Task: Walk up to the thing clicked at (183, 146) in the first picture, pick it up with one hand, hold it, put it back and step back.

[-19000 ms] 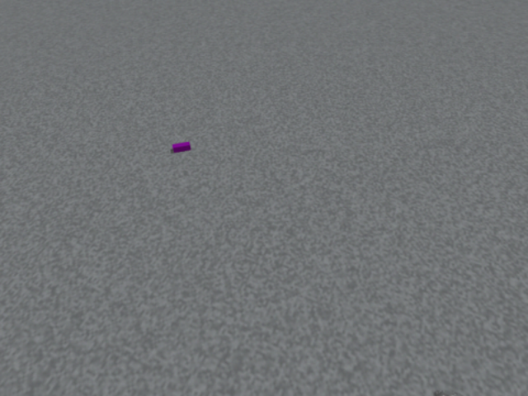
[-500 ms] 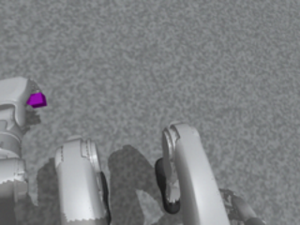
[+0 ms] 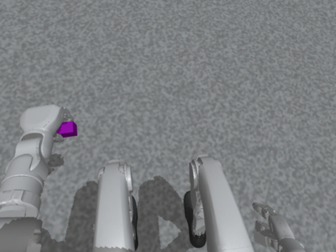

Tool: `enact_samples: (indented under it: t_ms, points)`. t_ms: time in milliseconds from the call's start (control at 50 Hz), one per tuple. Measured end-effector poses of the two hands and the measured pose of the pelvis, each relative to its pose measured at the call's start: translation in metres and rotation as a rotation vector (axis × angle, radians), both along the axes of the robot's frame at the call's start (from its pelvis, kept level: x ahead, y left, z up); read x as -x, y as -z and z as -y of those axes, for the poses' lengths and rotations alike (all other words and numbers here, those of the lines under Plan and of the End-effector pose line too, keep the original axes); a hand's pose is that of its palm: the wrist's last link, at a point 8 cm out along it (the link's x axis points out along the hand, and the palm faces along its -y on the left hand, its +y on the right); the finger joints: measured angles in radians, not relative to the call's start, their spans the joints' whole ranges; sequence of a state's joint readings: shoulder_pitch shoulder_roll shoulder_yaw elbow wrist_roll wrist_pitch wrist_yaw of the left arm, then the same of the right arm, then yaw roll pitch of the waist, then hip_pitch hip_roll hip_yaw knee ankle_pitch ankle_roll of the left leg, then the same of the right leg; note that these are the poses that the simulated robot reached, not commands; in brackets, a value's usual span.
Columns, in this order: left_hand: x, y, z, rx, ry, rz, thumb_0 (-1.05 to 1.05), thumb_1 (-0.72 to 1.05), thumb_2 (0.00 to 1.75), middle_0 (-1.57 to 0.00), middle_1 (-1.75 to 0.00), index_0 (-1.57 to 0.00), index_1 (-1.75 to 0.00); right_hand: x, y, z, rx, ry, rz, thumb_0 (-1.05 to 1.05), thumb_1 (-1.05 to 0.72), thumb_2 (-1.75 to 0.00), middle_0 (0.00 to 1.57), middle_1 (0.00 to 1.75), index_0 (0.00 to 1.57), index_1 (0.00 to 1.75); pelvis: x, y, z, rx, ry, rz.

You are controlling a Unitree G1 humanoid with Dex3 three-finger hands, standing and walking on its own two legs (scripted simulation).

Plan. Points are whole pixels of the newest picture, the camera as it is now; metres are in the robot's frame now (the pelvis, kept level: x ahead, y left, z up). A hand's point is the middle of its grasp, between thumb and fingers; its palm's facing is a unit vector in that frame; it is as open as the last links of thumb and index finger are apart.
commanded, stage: lift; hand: left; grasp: from above
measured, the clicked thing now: (56, 130) +0.41 +0.30 -0.14
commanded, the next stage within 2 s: hold in 1.08 s
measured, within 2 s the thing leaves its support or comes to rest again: neither
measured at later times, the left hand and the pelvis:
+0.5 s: hand (8, 118) +0.35 +0.27 +0.10, palm faces -0.40 -0.12 -0.91, open 6.2 cm; pelvis +0.03 +0.00 +0.18, yaw +3 degrees
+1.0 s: hand out of the picture +0.37 +0.25 +0.20, palm faces -0.42 -0.13 -0.90, open 6.2 cm; pelvis +0.07 +0.00 +0.28, yaw +3 degrees
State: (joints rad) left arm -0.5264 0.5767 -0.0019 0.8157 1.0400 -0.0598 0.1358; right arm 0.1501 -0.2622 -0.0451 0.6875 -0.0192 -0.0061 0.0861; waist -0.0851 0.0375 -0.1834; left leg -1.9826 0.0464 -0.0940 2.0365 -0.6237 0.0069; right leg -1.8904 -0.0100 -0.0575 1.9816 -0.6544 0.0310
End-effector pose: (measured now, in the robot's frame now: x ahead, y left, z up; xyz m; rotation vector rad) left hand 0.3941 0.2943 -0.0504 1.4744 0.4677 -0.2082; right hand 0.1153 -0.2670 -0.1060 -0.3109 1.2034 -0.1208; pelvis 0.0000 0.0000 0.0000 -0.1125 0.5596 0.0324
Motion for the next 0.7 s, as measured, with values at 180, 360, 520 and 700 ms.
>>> enact_samples:
  t_ms: [180, 360, 520, 700]
  points:
    - [0.020, -0.073, 0.008, 0.013, -0.010, 0.021, 0.00, 0.56, 0.00, -1.03, -0.13, -1.08, -0.07, -0.028, -0.059, -0.011, -0.006, 0.005, 0.085, 0.01, -0.90, -0.90, 0.20, 0.30, 0.20, 0.30, -0.004, -0.060, -0.003, -0.015, -0.017, 0.050]
    - [0.037, -0.155, 0.018, 0.015, -0.033, 0.015, 0.00, 0.56, 0.00, -1.04, -0.12, -1.09, -0.06, -0.039, -0.128, -0.022, -0.028, 0.032, 0.140, 0.01, -0.90, -0.90, 0.20, 0.30, 0.20, 0.30, -0.015, -0.130, -0.004, -0.040, -0.026, 0.135]
    - [0.039, -0.217, 0.026, 0.008, -0.043, 0.003, 0.00, 0.56, 0.00, -1.04, -0.12, -1.09, -0.06, -0.039, -0.185, -0.023, -0.026, 0.060, 0.177, 0.01, -0.90, -0.90, 0.20, 0.30, 0.20, 0.30, -0.027, -0.186, -0.004, -0.060, -0.030, 0.219]
    - [0.036, -0.260, 0.037, 0.010, -0.047, -0.021, 0.00, 0.55, 0.01, -1.05, -0.11, -1.09, -0.06, -0.038, -0.232, -0.016, -0.014, 0.087, 0.188, 0.01, -0.90, -0.90, 0.20, 0.30, 0.20, 0.30, -0.044, -0.233, -0.003, -0.079, -0.029, 0.293]
